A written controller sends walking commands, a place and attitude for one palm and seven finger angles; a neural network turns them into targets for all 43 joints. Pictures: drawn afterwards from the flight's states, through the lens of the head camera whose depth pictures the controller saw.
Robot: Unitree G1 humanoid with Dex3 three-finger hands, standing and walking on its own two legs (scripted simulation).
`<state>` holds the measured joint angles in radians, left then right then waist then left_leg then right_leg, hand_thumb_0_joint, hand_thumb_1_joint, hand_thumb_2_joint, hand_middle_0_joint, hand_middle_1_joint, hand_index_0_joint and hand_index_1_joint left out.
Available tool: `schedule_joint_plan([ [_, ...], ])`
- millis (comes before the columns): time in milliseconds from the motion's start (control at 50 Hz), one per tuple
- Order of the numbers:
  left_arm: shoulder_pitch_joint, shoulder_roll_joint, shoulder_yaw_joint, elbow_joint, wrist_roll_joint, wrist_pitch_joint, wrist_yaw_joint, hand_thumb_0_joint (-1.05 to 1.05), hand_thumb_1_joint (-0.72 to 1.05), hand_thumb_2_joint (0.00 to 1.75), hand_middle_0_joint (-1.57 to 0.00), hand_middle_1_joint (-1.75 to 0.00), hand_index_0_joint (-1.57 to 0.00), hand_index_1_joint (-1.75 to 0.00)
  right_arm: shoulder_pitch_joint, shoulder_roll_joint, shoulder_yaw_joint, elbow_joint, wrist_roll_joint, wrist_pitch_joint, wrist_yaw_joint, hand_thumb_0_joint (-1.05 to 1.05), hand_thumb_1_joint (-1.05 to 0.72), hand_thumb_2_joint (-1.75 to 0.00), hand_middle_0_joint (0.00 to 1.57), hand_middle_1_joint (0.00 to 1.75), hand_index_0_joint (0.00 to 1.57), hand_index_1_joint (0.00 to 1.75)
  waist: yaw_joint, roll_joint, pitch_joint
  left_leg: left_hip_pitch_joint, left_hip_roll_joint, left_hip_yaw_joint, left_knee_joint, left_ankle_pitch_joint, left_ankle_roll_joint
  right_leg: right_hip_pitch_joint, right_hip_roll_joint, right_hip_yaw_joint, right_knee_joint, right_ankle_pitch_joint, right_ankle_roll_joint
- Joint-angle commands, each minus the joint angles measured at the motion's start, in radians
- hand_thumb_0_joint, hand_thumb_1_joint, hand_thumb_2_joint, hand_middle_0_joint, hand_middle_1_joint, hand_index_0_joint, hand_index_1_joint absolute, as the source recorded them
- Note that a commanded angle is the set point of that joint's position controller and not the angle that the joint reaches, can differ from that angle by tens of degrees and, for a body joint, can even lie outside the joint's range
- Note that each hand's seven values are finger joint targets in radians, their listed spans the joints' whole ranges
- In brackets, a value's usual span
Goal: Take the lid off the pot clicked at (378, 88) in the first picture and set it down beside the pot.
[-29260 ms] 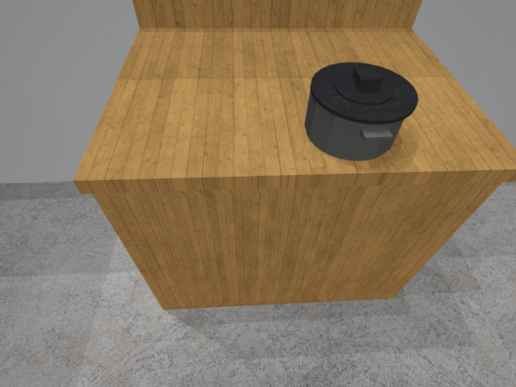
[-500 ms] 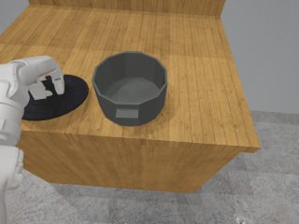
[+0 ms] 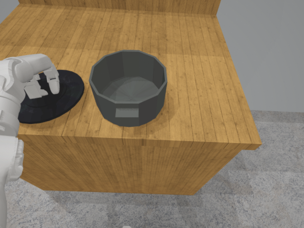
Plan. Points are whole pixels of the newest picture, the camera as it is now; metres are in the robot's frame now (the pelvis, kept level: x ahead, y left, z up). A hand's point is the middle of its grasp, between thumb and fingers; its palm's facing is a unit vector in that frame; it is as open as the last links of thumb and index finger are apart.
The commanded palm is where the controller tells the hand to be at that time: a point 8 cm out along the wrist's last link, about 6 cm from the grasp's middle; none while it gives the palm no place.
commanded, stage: lower the lid onto the table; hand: left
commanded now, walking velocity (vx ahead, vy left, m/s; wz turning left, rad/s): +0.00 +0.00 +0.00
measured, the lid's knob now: (41, 86) +0.48 +0.30 +0.08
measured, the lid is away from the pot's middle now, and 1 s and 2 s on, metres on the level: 0.24 0.24 0.24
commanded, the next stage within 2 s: open the fingers wide in 0.48 s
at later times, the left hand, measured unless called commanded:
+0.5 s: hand (42, 87) +0.45 +0.28 +0.10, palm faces -0.49 -0.11 -0.86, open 4.8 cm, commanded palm +0.49 +0.27 +0.14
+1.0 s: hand (40, 91) +0.44 +0.28 +0.10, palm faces -0.41 -0.08 -0.91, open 5.9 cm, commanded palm +0.46 +0.28 +0.14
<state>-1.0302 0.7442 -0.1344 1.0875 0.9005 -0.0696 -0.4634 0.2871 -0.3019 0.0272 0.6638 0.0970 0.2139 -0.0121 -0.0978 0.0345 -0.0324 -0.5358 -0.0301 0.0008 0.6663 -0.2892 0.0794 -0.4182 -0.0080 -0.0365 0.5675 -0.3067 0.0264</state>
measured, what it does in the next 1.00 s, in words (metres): stands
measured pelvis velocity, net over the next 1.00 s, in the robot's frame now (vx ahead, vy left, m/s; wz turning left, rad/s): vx -0.01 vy -0.01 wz -0.01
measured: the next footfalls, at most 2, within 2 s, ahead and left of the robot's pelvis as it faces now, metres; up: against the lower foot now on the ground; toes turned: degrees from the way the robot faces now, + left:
none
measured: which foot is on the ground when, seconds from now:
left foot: down 0.00-1.00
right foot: down 0.00-1.00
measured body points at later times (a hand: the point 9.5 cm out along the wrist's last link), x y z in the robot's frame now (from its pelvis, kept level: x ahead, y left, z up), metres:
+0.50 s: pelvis -0.01 -0.01 -0.01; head +0.06 +0.00 +0.43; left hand +0.47 +0.28 +0.15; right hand +0.01 -0.29 -0.13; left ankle +0.02 +0.07 -0.72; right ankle -0.02 -0.15 -0.72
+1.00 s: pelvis -0.01 -0.01 -0.01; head +0.06 +0.00 +0.44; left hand +0.46 +0.29 +0.15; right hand +0.05 -0.29 -0.13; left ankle +0.02 +0.07 -0.72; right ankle -0.02 -0.15 -0.72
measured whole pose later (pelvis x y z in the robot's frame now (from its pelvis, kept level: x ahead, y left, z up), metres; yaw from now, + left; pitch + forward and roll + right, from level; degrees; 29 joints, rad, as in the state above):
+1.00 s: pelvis -0.01 -0.01 -0.01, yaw -1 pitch +11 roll -3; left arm -0.93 0.80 -0.07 0.96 0.91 -0.16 -0.41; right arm 0.27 -0.29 0.02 0.62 0.10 0.27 -0.02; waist -0.09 0.03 -0.05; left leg -0.63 -0.01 0.00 0.74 -0.31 0.06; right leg -0.52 0.02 -0.03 0.66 -0.34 0.01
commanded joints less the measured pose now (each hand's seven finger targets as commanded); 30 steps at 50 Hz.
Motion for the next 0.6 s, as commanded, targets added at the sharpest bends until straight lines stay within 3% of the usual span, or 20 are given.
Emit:
schedule_joint_plan([
  [0, -0.364, 0.177, 0.017, -0.047, 0.000, 0.013, 0.022, 0.00, 0.56, 1.17, -0.81, -0.84, -1.17, -1.00, 0.063, -0.180, -0.066, -0.073, 0.003, -0.024, -0.008, 0.00, -0.90, -0.90, 0.20, 0.30, 0.20, 0.30, -0.032, -0.004, -0.276, 0.304, -0.021, -0.064, -0.056, 0.168, -0.001, -0.128, 0.090, -0.050, -0.045, 0.150, -0.071],
  [60, -0.372, 0.215, 0.048, -0.049, 0.006, 0.006, 0.026, 0.00, 0.56, 1.17, -0.81, -0.84, -1.17, -1.00, 0.076, -0.183, -0.068, -0.075, 0.000, -0.026, -0.007, 0.00, -0.90, -0.90, 0.20, 0.30, 0.20, 0.30, -0.023, 0.011, -0.307, 0.304, -0.022, -0.068, -0.044, 0.168, -0.002, -0.131, 0.092, -0.048, -0.029, 0.141, -0.074],
  [140, -0.387, 0.154, -0.002, -0.019, -0.002, 0.010, 0.015, 0.00, 0.56, 1.17, -0.81, -0.84, -1.17, -1.00, 0.082, -0.187, -0.067, -0.068, 0.000, -0.029, -0.006, 0.00, -0.90, -0.90, 0.20, 0.30, 0.20, 0.30, -0.041, -0.016, -0.269, 0.273, -0.016, -0.072, -0.039, 0.121, -0.002, -0.183, 0.093, -0.052, -0.018, 0.107, -0.069],
  [180, -0.360, 0.163, 0.004, 0.034, -0.001, 0.016, 0.015, 0.00, 0.56, 1.17, -0.81, -0.84, -1.17, -1.00, 0.091, -0.187, -0.064, -0.069, 0.003, -0.033, -0.008, 0.00, -0.90, -0.90, 0.20, 0.30, 0.20, 0.30, -0.041, -0.028, -0.249, 0.234, -0.020, -0.068, -0.034, 0.079, -0.002, -0.194, 0.093, -0.050, -0.014, 0.080, -0.068],
  [240, -0.400, 0.183, 0.009, 0.007, 0.007, 0.014, 0.014, 0.00, 0.56, 1.17, -0.81, -0.84, -1.17, -1.00, 0.101, -0.192, -0.064, -0.064, 0.002, -0.035, -0.009, 0.00, -0.90, -0.90, 0.20, 0.30, 0.20, 0.30, -0.042, -0.024, -0.281, 0.230, -0.018, -0.068, -0.023, 0.083, -0.002, -0.196, 0.094, -0.049, 0.002, 0.083, -0.069],
  [300, -0.385, 0.142, -0.016, 0.013, 0.003, 0.016, 0.007, 0.00, 0.56, 1.17, -0.81, -0.84, -1.17, -1.00, 0.104, -0.185, -0.066, -0.069, 0.000, -0.037, -0.007, 0.00, -0.90, -0.90, 0.20, 0.30, 0.20, 0.30, -0.044, -0.009, -0.285, 0.237, -0.020, -0.067, -0.011, 0.089, -0.003, -0.214, 0.096, -0.049, 0.008, 0.079, -0.069],
  [340, -0.403, 0.195, 0.020, 0.001, 0.003, 0.014, 0.009, 0.00, 0.56, 1.17, -0.81, -0.84, -1.17, -1.00, 0.105, -0.191, -0.064, -0.069, 0.000, -0.037, -0.011, 0.00, -0.90, -0.90, 0.20, 0.30, 0.20, 0.30, -0.043, -0.023, -0.298, 0.223, -0.021, -0.058, -0.006, 0.085, 0.001, -0.200, 0.095, -0.046, 0.011, 0.082, -0.067],
  [360, -0.398, 0.152, -0.017, 0.026, -0.002, 0.021, 0.003, 0.00, 0.56, 1.17, -0.81, -0.84, -1.17, -1.00, 0.106, -0.187, -0.061, -0.069, 0.002, -0.040, -0.013, 0.00, -0.90, -0.90, 0.20, 0.30, 0.20, 0.30, -0.054, -0.024, -0.281, 0.211, -0.025, -0.051, -0.004, 0.073, 0.003, -0.206, 0.096, -0.045, 0.008, 0.079, -0.065],
  [400, -0.418, 0.176, -0.007, 0.031, -0.004, 0.029, 0.000, 0.00, 0.56, 1.17, -0.81, -0.84, -1.17, -1.00, 0.108, -0.192, -0.059, -0.064, 0.004, -0.041, -0.016, 0.00, -0.90, -0.90, 0.20, 0.30, 0.20, 0.30, -0.055, -0.034, -0.260, 0.187, -0.021, -0.051, -0.008, 0.041, 0.001, -0.210, 0.094, -0.043, 0.007, 0.061, -0.064],
  [460, -0.419, 0.181, -0.004, 0.018, 0.000, 0.030, -0.002, 0.00, 0.56, 1.17, -0.81, -0.84, -1.17, -1.00, 0.113, -0.189, -0.059, -0.064, 0.003, -0.045, -0.015, 0.00, -0.90, -0.90, 0.20, 0.30, 0.20, 0.30, -0.050, -0.019, -0.295, 0.194, -0.026, -0.044, 0.005, 0.071, 0.002, -0.197, 0.097, -0.043, 0.018, 0.080, -0.064],
  [500, -0.396, 0.162, -0.018, 0.052, -0.001, 0.033, -0.006, 0.00, 0.56, 1.17, -0.81, -0.84, -1.17, -1.00, 0.114, -0.187, -0.056, -0.067, 0.005, -0.049, -0.015, 0.00, -0.90, -0.90, 0.20, 0.30, 0.20, 0.30, -0.054, -0.029, -0.275, 0.185, -0.025, -0.046, 0.006, 0.063, 0.001, -0.209, 0.098, -0.045, 0.017, 0.071, -0.063],
  [540, -0.417, 0.218, 0.022, 0.001, 0.000, 0.028, -0.007, 0.00, 0.56, 1.17, -0.81, -0.84, -1.17, -1.00, 0.114, -0.191, -0.058, -0.065, 0.003, -0.047, -0.016, 0.00, -0.90, -0.90, 0.20, 0.30, 0.20, 0.30, -0.047, -0.025, -0.312, 0.187, -0.026, -0.032, 0.016, 0.092, 0.005, -0.172, 0.096, -0.040, 0.021, 0.102, -0.062],
  [560, -0.237, 0.270, 0.091, 0.023, 0.004, 0.014, -0.001, 0.00, 0.56, 1.17, -0.81, -0.84, -1.17, -1.00, 0.110, -0.176, -0.057, -0.106, 0.008, -0.044, -0.007, 0.00, -0.90, -0.90, 0.20, 0.30, 0.20, 0.30, -0.009, -0.030, -0.324, 0.163, -0.035, -0.031, 0.021, 0.121, 0.001, -0.129, 0.096, -0.041, 0.034, 0.117, -0.069],
  [580, -0.237, 0.259, 0.098, -0.158, 0.015, -0.052, 0.008, 0.00, 0.54, 1.15, -0.79, -0.84, -1.15, -1.00, 0.105, -0.175, -0.064, -0.118, -0.006, -0.022, -0.013, 0.00, -0.90, -0.90, 0.20, 0.30, 0.20, 0.30, -0.013, -0.075, -0.326, 0.157, -0.023, -0.022, 0.025, 0.152, 0.004, -0.148, 0.095, -0.033, 0.024, 0.134, -0.070],
])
